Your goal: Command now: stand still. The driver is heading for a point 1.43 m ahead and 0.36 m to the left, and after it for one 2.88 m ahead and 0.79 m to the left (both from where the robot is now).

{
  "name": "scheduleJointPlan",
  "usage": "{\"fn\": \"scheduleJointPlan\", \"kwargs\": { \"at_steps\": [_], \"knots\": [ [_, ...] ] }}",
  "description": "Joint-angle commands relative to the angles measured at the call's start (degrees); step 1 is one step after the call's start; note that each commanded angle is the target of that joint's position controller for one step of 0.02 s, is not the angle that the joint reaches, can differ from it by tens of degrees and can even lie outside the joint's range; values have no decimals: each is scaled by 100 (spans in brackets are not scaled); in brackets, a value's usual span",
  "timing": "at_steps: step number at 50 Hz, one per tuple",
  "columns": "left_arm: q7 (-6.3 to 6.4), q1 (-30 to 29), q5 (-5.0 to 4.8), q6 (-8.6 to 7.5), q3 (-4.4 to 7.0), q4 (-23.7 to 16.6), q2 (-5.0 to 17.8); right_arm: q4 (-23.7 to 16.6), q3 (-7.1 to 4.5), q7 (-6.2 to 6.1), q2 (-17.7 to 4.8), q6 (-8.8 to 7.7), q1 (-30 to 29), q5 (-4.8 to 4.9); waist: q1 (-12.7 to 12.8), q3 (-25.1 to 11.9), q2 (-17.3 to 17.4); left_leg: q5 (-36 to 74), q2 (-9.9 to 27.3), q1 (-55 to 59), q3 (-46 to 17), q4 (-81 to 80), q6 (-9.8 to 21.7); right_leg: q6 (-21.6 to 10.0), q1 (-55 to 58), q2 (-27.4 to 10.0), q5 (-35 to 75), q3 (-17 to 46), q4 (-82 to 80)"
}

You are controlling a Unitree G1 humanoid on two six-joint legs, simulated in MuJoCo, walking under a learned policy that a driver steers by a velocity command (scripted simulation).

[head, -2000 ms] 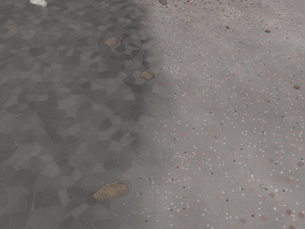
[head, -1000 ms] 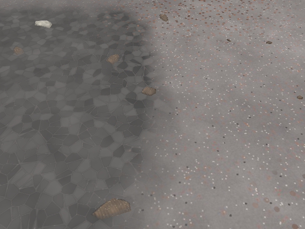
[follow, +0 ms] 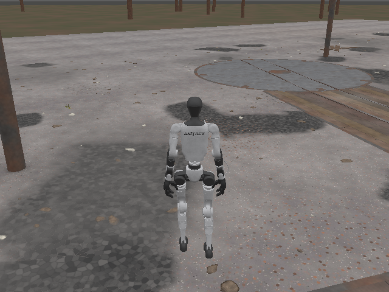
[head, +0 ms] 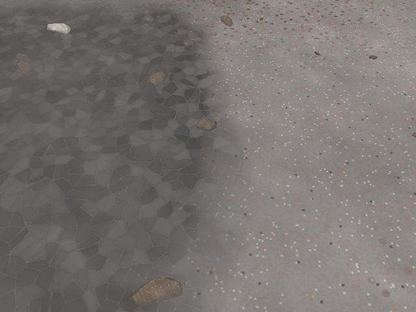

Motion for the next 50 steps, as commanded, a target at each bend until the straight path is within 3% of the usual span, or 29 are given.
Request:
{"fn": "scheduleJointPlan", "kwargs": {
  "at_steps": [1, 26, 27, 29, 31, 32, 33, 34, 36, 38, 40, 41, 42, 43, 44, 45, 46, 47, 50],
  "knots": [
    [3, 575, 5, -19, 41, 25, 378, -8, -52, 0, -417, 0, 433, 0, -15, 266, 5, 1585, 731, 391, -665, -266, 100, -181, -808, -511, 1596, 288, -318],
    [-49, 906, 7, -78, 30, -11, 209, 95, 30, 40, -285, -15, 660, 4, -26, 404, 20, 796, 735, 34, -711, -352, 14, -272, -1129, -463, 1014, 356, -409],
    [-52, 966, 16, -78, 27, 0, 189, 104, 38, 44, -260, -11, 687, 1, -15, 295, 21, 410, 685, 65, -691, -372, 18, -295, -1100, -423, 590, 354, -480],
    [-60, 1040, 37, -53, 101, -19, 340, 36, 0, 61, -335, 14, 615, -10, 23, 421, -88, -661, 451, -181, -543, -120, 78, -442, -1242, -330, -685, 433, -530],
    [-84, 1175, 29, -15, 199, -82, 533, -112, -32, 116, -319, 21, 461, -52, 154, 775, -428, -1688, 145, -946, -271, 520, 139, -753, -1350, -567, -2229, 979, -792],
    [-89, 1387, 13, -13, 246, -62, 630, -247, -15, 155, -211, -6, 266, -86, 278, 990, -652, -1651, 14, -1446, -66, 1025, 117, -956, -1249, -917, -2770, 1488, -1116],
    [-90, 1453, 12, -25, 298, -52, 734, -389, 10, 192, -100, -56, 101, -150, 323, 1230, -843, -1337, 66, -1811, 157, 1478, 102, -1166, -1185, -1333, -2932, 1946, -1352],
    [-96, 1445, 25, -53, 327, -67, 744, -525, 1, 220, -127, -119, -58, -184, 345, 1356, -824, -1127, 263, -2069, 128, 1815, 123, -1315, -1160, -1575, -2718, 2176, -1452],
    [-123, 1397, 95, -142, 373, -106, 793, -746, -57, 278, -286, -256, -181, -155, 295, 1335, -725, -1240, 461, -2441, 8, 2028, 171, -1420, -814, -1689, -1900, 2177, -1353],
    [-140, 1224, 82, -230, 403, -171, 811, -862, -106, 336, -332, -375, -96, -80, 130, 1188, -624, -1119, 465, -2060, 60, 1490, 201, -1294, -720, -1526, -1007, 1744, -1075],
    [-165, 790, 20, -279, 409, -307, 806, -578, -168, 357, -259, -439, 878, 7, -417, 861, -403, -491, 82, -101, 346, 491, 217, -1005, -1644, -1070, -194, 1037, -414],
    [-205, 627, 31, -341, 375, -395, 703, -310, -271, 321, -421, -464, 1674, 1, -756, 523, 53, -435, 154, 1208, -4, 182, 241, -826, -2301, -685, 483, 546, 554],
    [-276, 441, -20, -411, 258, -678, 285, -201, -447, 255, -1066, -487, 2449, -48, -1021, 202, 1617, -1820, 1553, 2016, -2317, -1001, 628, -453, -3351, 178, 3, -435, 2584],
    [-317, 427, 106, -422, 333, -812, 528, -15, -468, 275, -1160, -399, 2819, -25, -869, 114, 1790, -2064, 2351, 1927, -3942, -1559, 966, -457, -3922, 341, -1049, -394, 4005],
    [-354, 313, 195, -399, 345, -828, 515, -221, -375, 265, -902, -361, 2055, -65, -418, 533, 828, -2240, 2342, 1281, -3575, -1524, 939, -552, -4041, -99, -664, -103, 4668],
    [-406, 217, 164, -427, 306, -837, 347, -439, -335, 281, -798, -383, 1468, -69, -249, 731, 320, -1868, 2182, 768, -3047, -1601, 913, -568, -3951, -294, -82, -16, 4702],
    [-448, 186, 113, -453, 306, -835, 276, -556, -300, 277, -755, -420, 1133, -75, -78, 741, 156, -1339, 1950, 504, -2518, -1707, 845, -551, -3766, -421, 304, -30, 4538],
    [-476, 185, 134, -427, 340, -843, 334, -569, -232, 263, -610, -474, 1051, -66, 20, 673, 178, -742, 1753, 463, -2088, -1739, 783, -504, -3655, -475, 476, -97, 4388],
    [-520, 115, 132, -292, 411, -874, 425, -377, -137, 214, -502, -580, 1452, -31, 94, 463, 365, 1208, 1449, 851, -1206, -1589, 669, -387, -3777, -392, 789, -397, 4160]
  ]
}}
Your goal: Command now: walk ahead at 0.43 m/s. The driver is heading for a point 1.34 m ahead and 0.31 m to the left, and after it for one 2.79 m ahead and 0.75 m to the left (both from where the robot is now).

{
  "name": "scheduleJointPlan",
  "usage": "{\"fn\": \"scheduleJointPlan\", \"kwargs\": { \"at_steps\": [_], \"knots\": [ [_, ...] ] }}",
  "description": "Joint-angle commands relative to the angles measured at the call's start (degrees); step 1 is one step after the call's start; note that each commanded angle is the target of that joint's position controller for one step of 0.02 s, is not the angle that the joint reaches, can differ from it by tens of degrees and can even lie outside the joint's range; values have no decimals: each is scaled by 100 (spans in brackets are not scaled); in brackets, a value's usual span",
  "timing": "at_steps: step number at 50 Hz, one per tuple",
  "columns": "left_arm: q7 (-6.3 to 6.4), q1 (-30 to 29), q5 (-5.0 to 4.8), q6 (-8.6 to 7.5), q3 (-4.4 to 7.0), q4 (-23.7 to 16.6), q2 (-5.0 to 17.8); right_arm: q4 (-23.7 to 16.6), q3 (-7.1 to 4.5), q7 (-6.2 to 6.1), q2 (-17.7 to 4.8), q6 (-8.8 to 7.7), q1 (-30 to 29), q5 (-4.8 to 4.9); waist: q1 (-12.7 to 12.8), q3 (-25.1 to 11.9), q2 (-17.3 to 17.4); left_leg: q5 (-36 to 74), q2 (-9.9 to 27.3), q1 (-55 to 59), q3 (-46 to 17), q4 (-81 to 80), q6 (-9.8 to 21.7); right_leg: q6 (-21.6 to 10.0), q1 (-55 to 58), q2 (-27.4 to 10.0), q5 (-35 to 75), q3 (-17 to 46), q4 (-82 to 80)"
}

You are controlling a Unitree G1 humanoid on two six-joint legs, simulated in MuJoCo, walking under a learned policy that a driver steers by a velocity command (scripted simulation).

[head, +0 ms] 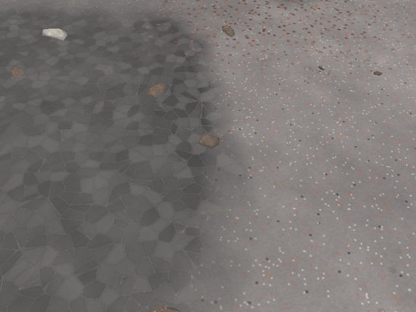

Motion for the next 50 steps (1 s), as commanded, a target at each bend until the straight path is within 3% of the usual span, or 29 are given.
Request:
{"fn": "scheduleJointPlan", "kwargs": {
  "at_steps": [1, 6, 9, 12, 14, 15, 16, 17, 18, 19, 20, 22, 24, 27, 32, 37, 40, 42, 43, 44, 45, 46, 47, 48, 49, 50],
  "knots": [
    [-61, 38, -5, 63, 59, -222, 127, 53, 8, -51, -466, -118, 691, 27, 94, 587, 477, 2024, 1499, 484, -1283, -1136, 384, 73, -1349, -144, 384, -68, -40],
    [-85, -1454, -59, 104, 0, -786, 34, 106, 118, -77, -428, -146, 894, 7, -97, 827, 613, 3317, 1302, 342, -753, -1146, 364, 164, -1427, 55, 938, -466, -1482],
    [-81, -1904, -104, 94, -41, -965, 37, 145, 119, -118, -533, -181, 965, 7, -147, 852, 731, 3906, 1347, 373, -607, -1105, 363, 32, -849, 246, 1162, -672, -2451],
    [-1, -1544, -101, 57, 43, -929, 269, 142, 78, -149, -712, -219, 780, -4, 145, 518, 786, 5669, 1482, 754, -473, -409, 311, -289, -30, 519, 918, -714, -2772],
    [78, -272, -102, -16, 185, -522, 489, 109, 28, -161, -854, -179, 577, -31, 687, -167, 791, 6242, 1474, 888, -418, 1104, 284, -515, 1161, 728, 686, -618, -3043],
    [121, 522, -45, -56, 269, -261, 622, 81, 14, -135, -882, -154, 470, 10, 1049, -516, 674, 5386, 1313, 349, -320, 2246, 245, -628, 2228, 528, 783, -411, -3469],
    [161, 1316, 96, -72, 408, -124, 1116, -72, 73, -92, -605, -143, 553, 36, 1200, -1120, 25, 3006, 914, -719, -104, 4134, 209, -914, 3382, -834, -151, 1137, -3617],
    [93, 1151, 53, -2, 454, -188, 1281, -116, 72, -14, -192, -117, 1151, 206, 669, -1569, -1042, -1296, -228, -2555, -359, 6201, 58, -1746, 4249, -2162, -678, 4271, -4613],
    [35, 425, -128, 15, 420, -273, 1129, -251, -10, -22, -605, -82, 646, 73, 487, -925, -265, -798, 217, -3077, -881, 6310, 168, -1654, 3539, -1945, -1321, 3973, -4979],
    [16, -40, -157, -22, 300, -355, 711, -429, -42, 6, -665, -96, 50, 20, 392, -226, 32, -342, 448, -3209, -857, 6053, 183, -1475, 2770, -1776, -1235, 3181, -5131],
    [11, -182, -119, -84, 210, -306, 397, -462, -42, 17, -546, -104, -117, 14, 197, 234, 374, -106, 647, -2983, -850, 5631, 171, -1259, 2050, -1532, -506, 2564, -5320],
    [86, -71, -92, -200, 92, -151, 150, -423, -31, 63, -313, 34, 4, -114, -125, 269, 263, 7, 840, -2375, -858, 5033, 46, -927, 1412, -1082, 456, 1683, -5413],
    [119, 251, -100, -287, 80, -29, 272, -467, -43, 109, -262, 141, -35, -131, -203, 267, 112, 78, 855, -2369, -723, 4724, -57, -884, 1365, -946, 1203, 1274, -5443],
    [125, 562, -100, -321, 98, 17, 509, -712, -68, 163, -381, 251, -717, -102, -134, 436, -5, 630, 952, -3020, -567, 4204, -168, -730, 1575, -838, 1465, 766, -5637],
    [159, 1039, -104, -336, 17, 69, 405, -1091, -30, 214, -367, 236, -1846, 9, 164, 562, -157, 1596, 755, -3398, -404, 2858, -180, -295, 2080, -664, 2503, -21, -5616],
    [265, 1424, -76, -338, -15, 188, 450, -1373, 35, 231, -304, 198, -2602, -16, 370, 627, -211, 1649, 510, -3273, 79, 1726, 14, -225, 2926, -889, 3599, -498, -5336],
    [362, 1296, -69, -306, 20, 175, 653, -1372, -36, 203, -431, 174, -2349, -56, 136, 351, -352, 958, 136, -2707, 380, 1474, 300, -169, 3421, -1049, 5751, -763, -4489],
    [406, 1105, -39, -236, 77, 110, 832, -1126, -152, 154, -622, 154, -1464, -72, -270, -151, -490, 441, -184, -1844, 468, 1364, 572, -168, 3498, -1138, 6692, -877, -3172],
    [384, 986, -53, -196, 105, 43, 906, -901, -241, 140, -756, 123, -772, -105, -583, -500, -468, 546, -263, -1008, 375, 950, 733, -164, 3207, -1106, 6190, -937, -2122],
    [337, 748, -96, -201, 110, -132, 912, -730, -384, 106, -1090, 112, -39, -199, -1001, -849, -222, 409, 283, 230, -446, 623, 1043, -85, 2103, -952, 4698, -1001, -579],
    [204, 991, -177, -229, 23, -482, 320, -817, -547, 66, -1683, 148, 12, -225, -599, -1300, 1084, 765, 2064, 1979, -3285, 525, 1916, 187, -373, 126, -438, -961, 1655],
    [164, 489, -146, -287, 102, -689, 670, -780, -550, 112, -1662, 230, 19, -25, -662, -1532, 676, 588, 2317, 2153, -4714, -226, 2231, 175, -1328, 497, -1292, 260, 2418],
    [130, 13, -148, -369, 92, -914, 697, -840, -501, 94, -1510, 241, -453, 26, -448, -626, 408, 604, 2188, 1465, -3843, -432, 1969, 132, -1826, 66, -695, 467, 2077],
    [125, -86, -149, -416, 100, -937, 731, -876, -421, 97, -1173, 226, -700, 24, -256, -236, -19, 1087, 1976, 778, -3332, -601, 1680, 153, -1591, -113, -318, 420, 1581],
    [137, -80, -104, -369, 111, -914, 678, -913, -363, 74, -992, 192, -885, 16, -23, 16, -235, 1678, 1686, 194, -2851, -675, 1432, 222, -1257, -245, -211, 410, 1148],
    [128, 11, 0, -249, 102, -942, 603, -916, -310, 33, -869, 149, -938, 53, 154, 42, -174, 2076, 1422, -188, -2475, -723, 1288, 329, -917, -320, -195, 417, 832]
  ]
}}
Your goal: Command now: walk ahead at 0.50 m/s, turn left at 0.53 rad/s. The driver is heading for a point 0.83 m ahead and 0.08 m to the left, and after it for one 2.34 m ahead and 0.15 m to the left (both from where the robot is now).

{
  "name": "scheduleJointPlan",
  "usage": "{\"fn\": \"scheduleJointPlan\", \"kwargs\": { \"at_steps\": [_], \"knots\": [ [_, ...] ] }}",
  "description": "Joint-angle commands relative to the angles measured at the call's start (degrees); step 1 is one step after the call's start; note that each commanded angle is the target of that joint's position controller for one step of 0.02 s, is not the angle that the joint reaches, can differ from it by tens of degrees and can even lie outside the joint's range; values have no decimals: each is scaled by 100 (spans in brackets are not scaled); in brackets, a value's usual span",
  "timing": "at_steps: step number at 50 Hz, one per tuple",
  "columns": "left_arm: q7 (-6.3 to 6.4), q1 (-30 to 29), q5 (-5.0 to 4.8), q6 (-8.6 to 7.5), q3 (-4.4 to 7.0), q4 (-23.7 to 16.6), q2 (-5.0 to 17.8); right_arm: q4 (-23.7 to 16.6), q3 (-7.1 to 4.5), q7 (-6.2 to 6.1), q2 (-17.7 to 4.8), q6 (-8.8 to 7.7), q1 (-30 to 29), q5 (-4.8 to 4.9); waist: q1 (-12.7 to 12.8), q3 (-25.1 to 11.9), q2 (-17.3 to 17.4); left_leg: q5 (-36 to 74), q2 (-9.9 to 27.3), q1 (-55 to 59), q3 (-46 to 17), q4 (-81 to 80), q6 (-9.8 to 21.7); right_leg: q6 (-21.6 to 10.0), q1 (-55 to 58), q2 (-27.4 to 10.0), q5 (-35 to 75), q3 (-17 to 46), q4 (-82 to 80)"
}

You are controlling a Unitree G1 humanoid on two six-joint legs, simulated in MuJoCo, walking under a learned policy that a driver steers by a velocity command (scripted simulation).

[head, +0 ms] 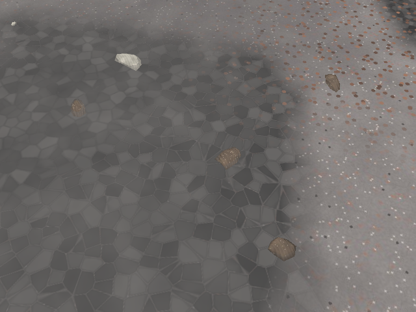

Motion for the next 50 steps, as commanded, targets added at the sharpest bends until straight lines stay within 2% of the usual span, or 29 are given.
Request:
{"fn": "scheduleJointPlan", "kwargs": {
  "at_steps": [1, 4, 7, 10, 14, 16, 18, 19, 20, 21, 22, 23, 24, 25, 26, 27, 28, 29, 31, 33, 35, 38, 40, 43, 46, 47, 48, 49, 50],
  "knots": [
    [-44, 159, 155, 99, 116, -477, 496, -165, -53, -80, -442, -131, 426, 83, 172, -256, -166, 1875, 1722, 942, -2162, -1540, 894, 200, -1190, -398, 206, 366, -397],
    [-103, -194, 191, 296, 111, -698, 461, -135, -100, -89, -731, -229, 764, 119, 164, -234, 69, 2415, 1436, 775, -1865, -1581, 775, 413, -1319, -388, 503, 165, -991],
    [-132, -1051, 161, 349, 115, -1055, 558, -152, -96, -79, -752, -192, 1183, 115, -122, -118, 299, 2477, 1318, 972, -1925, -1614, 493, 516, -1780, -356, 1169, 70, -1717],
    [-160, -1677, 142, 358, 91, -1324, 587, -182, -92, -91, -775, -156, 1545, 100, -362, -142, 407, 2571, 1305, 1449, -2075, -1494, 335, 511, -2069, -241, 1615, 98, -2330],
    [-196, -2391, 103, 306, 12, -1660, 596, -253, -95, -141, -833, -133, 1823, 45, -575, -82, 481, 2751, 1382, 2005, -2324, -1266, 412, 436, -2181, -22, 1703, 121, -3124],
    [-207, -2549, 72, 252, -17, -1797, 634, -295, -106, -174, -888, -135, 1845, 10, -583, -71, 533, 2961, 1480, 2217, -2412, -1116, 415, 331, -2010, 69, 1673, 118, -3553],
    [-196, -2240, 58, 192, -11, -1775, 712, -349, -102, -215, -908, -162, 1659, 9, -383, -104, 590, 3281, 1538, 2094, -2372, -983, 231, 146, -1198, 144, 1642, 118, -4069],
    [-163, -1807, 57, 165, 28, -1653, 804, -384, -102, -210, -953, -190, 1498, 13, -180, -234, 606, 3903, 1510, 1932, -2284, -722, 98, 24, -462, 276, 1483, 68, -4238],
    [-107, -1162, 49, 129, 97, -1444, 948, -383, -109, -184, -1007, -220, 1433, 1, 71, -546, 563, 4562, 1407, 1912, -2193, -90, -3, -96, 325, 439, 1347, -4, -4347],
    [-40, -350, 64, 71, 155, -1226, 1064, -387, -107, -141, -1025, -252, 1333, 22, 489, -963, 384, 4399, 1144, 1631, -1954, 909, -107, -241, 1362, 302, 1595, 51, -4668],
    [53, 513, 200, 32, 234, -1146, 1413, -548, -20, -101, -709, -283, 1417, 58, 738, -1715, -121, 2645, 853, 794, -1746, 2393, -176, -496, 2665, -842, 891, 1242, -4606],
    [20, 673, 286, 91, 380, -1047, 1959, -499, 50, -98, -232, -232, 2442, 288, 265, -2297, -1619, -1811, -167, -884, -1146, 4207, -412, -1392, 3869, -2329, 992, 4002, -5105],
    [-57, 378, 93, 171, 342, -1060, 1520, -369, 8, -146, -714, -177, 2331, 48, 149, -1846, -859, -1718, 220, -1450, -1251, 4732, -341, -1417, 3263, -2206, 54, 4620, -5499],
    [-79, -183, 34, 170, 227, -1158, 1038, -463, 5, -112, -723, -161, 1679, -21, 67, -892, -273, -1161, 452, -1557, -1227, 4626, -369, -1266, 2347, -1912, -50, 3634, -5667],
    [-102, -391, 65, 139, 160, -1136, 798, -567, 37, -73, -638, -171, 1246, -45, 56, -498, 29, -868, 615, -1515, -1191, 4320, -385, -1105, 1787, -1593, 524, 2865, -5790],
    [-90, -347, 81, 105, 134, -1057, 754, -632, 37, -32, -611, -143, 1064, -69, -3, -371, -126, -780, 741, -1423, -1146, 4063, -403, -963, 1531, -1343, 1098, 2327, -5879],
    [-81, -262, 57, 70, 113, -941, 727, -654, 51, 14, -570, -89, 1067, -110, -96, -347, -341, -745, 813, -1246, -1083, 3863, -440, -861, 1315, -1132, 1503, 1923, -5982],
    [-97, -120, 28, 19, 112, -840, 748, -645, 65, 43, -516, -45, 1110, -125, -141, -405, -469, -721, 816, -1142, -1021, 3739, -466, -849, 1277, -1070, 1901, 1718, -6018],
    [-128, 144, -30, -70, 122, -695, 791, -673, 87, 84, -452, 5, 1016, -152, -176, -442, -480, -629, 870, -1287, -875, 3557, -514, -913, 1343, -1027, 2317, 1453, -6120],
    [-129, 318, -52, -84, 137, -608, 855, -815, 124, 128, -408, 24, 564, -171, -126, -292, -456, -293, 1046, -1686, -700, 3261, -585, -968, 1383, -1015, 2191, 1270, -6355],
    [-124, 528, -52, -55, 126, -516, 829, -1003, 171, 158, -371, 17, -22, -155, -7, -124, -417, 110, 1193, -1994, -535, 2756, -675, -957, 1437, -936, 2175, 1078, -6520],
    [-128, 805, -67, -33, 123, -395, 861, -1213, 269, 181, -240, -14, -720, -118, 159, -36, -414, 643, 1203, -1877, -300, 1755, -752, -853, 1496, -787, 2512, 741, -6520],
    [-120, 985, -59, -28, 132, -320, 930, -1304, 311, 179, -215, -30, -1058, -86, 258, -18, -432, 830, 1132, -1694, -189, 1232, -744, -819, 1621, -808, 2755, 632, -6446],
    [-98, 1177, -24, 8, 133, -218, 984, -1415, 315, 148, -291, -56, -1395, -60, 338, 13, -453, 711, 1021, -1485, -106, 744, -648, -798, 1959, -968, 3071, 636, -6225],
    [-51, 1117, -2, 62, 150, -149, 1072, -1411, 269, 95, -399, -103, -1259, -78, 179, -30, -475, 203, 851, -986, -68, 330, -433, -715, 2264, -1138, 3856, 647, -5752],
    [-38, 1063, -10, 83, 156, -132, 1105, -1279, 228, 59, -454, -131, -863, -102, -10, -220, -448, 104, 694, -441, -15, 80, -339, -645, 2308, -1082, 4494, 560, -5251],
    [-37, 1026, -37, 113, 138, -117, 1069, -998, 163, 10, -547, -186, -92, -151, -341, -637, -247, 279, 567, 567, 37, -311, -203, -536, 2136, -856, 4758, 334, -4323],
    [-33, 949, -74, 109, 83, -244, 935, -762, 57, -58, -866, -245, 866, -261, -703, -1262, 42, 72, 1290, 1978, -721, -341, 51, -405, 1240, -623, 3672, 140, -3055],
    [-65, 1358, -232, 99, -66, -488, 317, -709, -103, -105, -1502, -236, 1458, -361, -633, -1969, 1259, -272, 3008, 3662, -3182, -624, 710, -116, -769, 208, 542, -346, -980]
  ]
}}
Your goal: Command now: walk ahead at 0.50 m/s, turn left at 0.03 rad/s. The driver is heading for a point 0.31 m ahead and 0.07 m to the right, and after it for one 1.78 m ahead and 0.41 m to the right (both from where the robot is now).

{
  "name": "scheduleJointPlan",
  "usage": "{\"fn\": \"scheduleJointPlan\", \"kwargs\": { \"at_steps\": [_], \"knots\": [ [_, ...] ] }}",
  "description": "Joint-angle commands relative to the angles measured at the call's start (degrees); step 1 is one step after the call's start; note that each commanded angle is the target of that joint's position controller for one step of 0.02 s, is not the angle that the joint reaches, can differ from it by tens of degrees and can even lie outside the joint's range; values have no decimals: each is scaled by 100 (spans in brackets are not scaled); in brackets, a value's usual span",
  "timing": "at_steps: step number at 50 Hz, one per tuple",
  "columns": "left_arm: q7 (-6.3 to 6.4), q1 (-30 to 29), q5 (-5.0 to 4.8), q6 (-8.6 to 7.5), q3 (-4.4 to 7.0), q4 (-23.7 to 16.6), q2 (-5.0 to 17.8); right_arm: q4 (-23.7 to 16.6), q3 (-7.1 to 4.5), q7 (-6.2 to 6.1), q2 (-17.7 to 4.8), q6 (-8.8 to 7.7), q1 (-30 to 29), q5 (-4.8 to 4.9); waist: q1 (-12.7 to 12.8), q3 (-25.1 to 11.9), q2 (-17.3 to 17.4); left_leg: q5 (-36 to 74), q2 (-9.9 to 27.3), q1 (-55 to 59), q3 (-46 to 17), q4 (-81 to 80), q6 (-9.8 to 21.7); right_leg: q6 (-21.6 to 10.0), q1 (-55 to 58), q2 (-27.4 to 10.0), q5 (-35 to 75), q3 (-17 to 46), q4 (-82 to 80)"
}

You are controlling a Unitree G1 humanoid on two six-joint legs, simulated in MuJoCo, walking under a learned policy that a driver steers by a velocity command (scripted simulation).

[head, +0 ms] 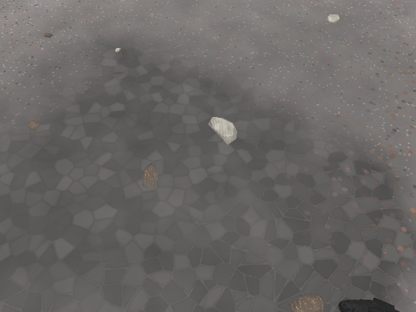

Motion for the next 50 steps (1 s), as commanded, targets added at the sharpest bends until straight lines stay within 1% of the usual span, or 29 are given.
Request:
{"fn": "scheduleJointPlan", "kwargs": {
  "at_steps": [1, 2, 3, 4, 5, 7, 9, 12, 15, 18, 20, 22, 23, 24, 25, 26, 27, 28, 29, 30, 31, 32, 34, 36, 39, 41, 46, 48, 50],
  "knots": [
    [42, 304, 1, -30, 137, -461, 704, 410, -501, -96, -1477, 41, 2502, 124, -1007, -1785, 952, -873, 2484, 4009, -4181, -1318, 1231, -222, -3427, 113, -505, 246, 3953],
    [26, -120, 72, -10, 184, -544, 779, 349, -409, -66, -1143, 65, 1924, 210, -747, -860, 548, -1123, 2164, 3220, -3305, -1414, 1076, -277, -3673, -242, -77, 455, 4074],
    [-26, -380, 72, -32, 151, -593, 651, 296, -325, -31, -816, 34, 1534, 214, -620, -408, 389, -892, 1878, 2469, -2693, -1675, 928, -273, -3550, -427, 328, 473, 3791],
    [-54, -451, 77, 2, 149, -575, 566, 309, -278, -26, -653, -2, 1360, 205, -457, -159, 422, -646, 1581, 1985, -2198, -1891, 719, -247, -3306, -575, 543, 440, 3477],
    [-85, -381, 156, 75, 146, -537, 526, 374, -249, -48, -556, -37, 1326, 227, -310, -35, 507, -346, 1366, 1622, -1843, -2039, 587, -181, -3052, -657, 657, 408, 3271],
    [-155, -287, 170, 185, 134, -447, 410, 475, -266, -73, -604, -138, 1495, 207, -237, -96, 418, 230, 1285, 1505, -1397, -2195, 564, -111, -2903, -603, 910, 378, 3275],
    [-190, -603, 144, 236, 160, -532, 414, 598, -298, -86, -712, -207, 1698, 223, -239, 37, 347, 452, 1279, 1575, -1043, -2360, 543, -62, -3269, -626, 1266, 458, 3154],
    [-194, -1192, 123, 270, 180, -698, 422, 733, -282, -102, -675, -222, 2002, 209, -363, 208, 293, 729, 1250, 1834, -627, -2434, 449, -4, -3844, -591, 1834, 557, 2763],
    [-187, -1571, 140, 233, 113, -839, 269, 781, -222, -149, -610, -222, 1956, 234, -324, 281, 310, 2806, 1085, 1793, 115, -2052, 287, 38, -3509, -450, 2339, 185, 1828],
    [-207, -2063, 157, 213, 22, -1023, 142, 893, -208, -236, -669, -185, 2186, 260, -522, 182, 435, 3667, 1056, 2013, 498, -1609, 159, -41, -3041, -283, 2677, -303, 953],
    [-205, -2015, 182, 206, 28, -1066, 203, 959, -232, -295, -760, -124, 2273, 240, -522, 78, 546, 4131, 1158, 2397, 550, -1158, 112, -164, -2876, -140, 2382, -425, 653],
    [-179, -1552, 229, 184, 94, -991, 375, 937, -292, -365, -899, -54, 2142, 238, -330, -163, 661, 4926, 1258, 2602, 567, -335, 84, -373, -2411, 107, 1793, -516, 484],
    [-159, -1150, 244, 147, 149, -892, 483, 905, -320, -384, -947, -6, 2073, 238, -182, -382, 612, 4920, 1260, 2635, 578, 377, 66, -496, -2036, 246, 1678, -507, 242],
    [-131, -609, 285, 76, 215, -738, 587, 853, -342, -381, -988, 44, 1976, 270, 84, -673, 405, 4204, 1122, 2440, 666, 1446, -47, -629, -1364, 316, 2250, -417, -414],
    [-69, -189, 313, 15, 350, -705, 1059, 689, -349, -360, -972, 42, 2026, 298, 263, -1131, -180, 2079, 782, 1424, 740, 3065, -268, -943, -208, -536, 4552, 566, -415],
    [-20, -391, 230, 66, 504, -818, 1647, 517, -231, -314, -321, 76, 2714, 325, -335, -1762, -1232, -3249, -256, -425, 461, 5021, -510, -1976, 1364, -2237, 8657, 2550, 341],
    [-22, -204, -87, 169, 539, -897, 1603, 508, -260, -293, -601, 164, 2530, 216, -8, -2463, -531, -2888, -179, -727, -542, 5388, -549, -2400, 1361, -2347, 7659, 3028, -187],
    [22, -756, -94, 265, 491, -1028, 1342, 405, -266, -279, -640, 198, 2114, 216, -125, -1670, -275, -2420, 75, -975, -626, 5322, -574, -2267, 563, -2136, 6064, 2680, -582],
    [49, -1159, -79, 344, 384, -1095, 976, 323, -278, -274, -674, 206, 1740, 180, -243, -892, -36, -2087, 244, -1038, -615, 4836, -603, -1967, -284, -1790, 5039, 2361, -972],
    [65, -1325, -61, 394, 329, -1101, 788, 270, -301, -281, -714, 262, 1582, 127, -377, -504, 21, -1904, 335, -925, -628, 4410, -644, -1703, -821, -1483, 4573, 2110, -1171],
    [82, -1359, -46, 420, 317, -1113, 732, 262, -304, -282, -685, 374, 1679, 81, -469, -446, -97, -1749, 359, -634, -615, 4103, -685, -1551, -1202, -1272, 4230, 1904, -1299],
    [70, -1349, 6, 414, 325, -1113, 772, 273, -296, -285, -618, 475, 1750, 68, -508, -515, -133, -1633, 296, -435, -575, 3955, -704, -1455, -1386, -1130, 4092, 1801, -1335],
    [41, -1340, 56, 376, 388, -1146, 969, 238, -278, -282, -519, 560, 1804, 101, -551, -698, -174, -1482, 230, -344, -573, 3681, -740, -1354, -1455, -975, 3902, 1747, -1335],
    [39, -1314, 64, 387, 427, -1183, 1071, 144, -292, -288, -552, 601, 1618, 106, -492, -741, -301, -1346, 227, -478, -624, 3372, -780, -1243, -1432, -891, 3208, 1861, -1395],
    [56, -1237, 65, 476, 459, -1238, 1124, -30, -322, -305, -655, 660, 1204, 112, -327, -666, -515, -1252, 213, -732, -725, 2926, -843, -1097, -1328, -802, 1628, 2246, -1574],
    [66, -1200, 82, 514, 455, -1262, 1103, -69, -323, -309, -671, 673, 1096, 140, -253, -623, -597, -1247, 202, -778, -747, 2634, -849, -1058, -1210, -827, 950, 2418, -1679],
    [59, -1168, 161, 543, 422, -1240, 1030, -118, -273, -329, -628, 619, 1039, 214, -155, -557, -686, -1564, 61, -215, -666, 1837, -684, -1061, -1207, -868, 909, 2570, -1618],
    [40, -1233, 187, 565, 400, -1233, 1009, -106, -256, -342, -633, 586, 1172, 261, -180, -549, -715, -1753, -55, 218, -579, 1380, -567, -1057, -1292, -890, 1171, 2634, -1532],
    [41, -1280, 163, 599, 375, -1197, 991, -44, -239, -367, -608, 548, 1463, 292, -293, -524, -691, -1655, -164, 727, -483, 561, -423, -975, -1343, -899, 1520, 2730, -1379]
  ]
}}
Next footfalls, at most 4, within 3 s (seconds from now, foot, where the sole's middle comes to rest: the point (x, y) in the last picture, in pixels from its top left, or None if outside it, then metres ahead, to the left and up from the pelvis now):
0.50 right None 0.37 -0.09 -0.76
1.06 left None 0.37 0.10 -0.76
1.50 right None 0.34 -0.12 -0.76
1.88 left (241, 269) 0.60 -0.05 -0.76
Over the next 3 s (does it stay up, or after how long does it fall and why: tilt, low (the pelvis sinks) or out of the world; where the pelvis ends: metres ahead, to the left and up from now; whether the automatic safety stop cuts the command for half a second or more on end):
stays up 0.53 -0.12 0.01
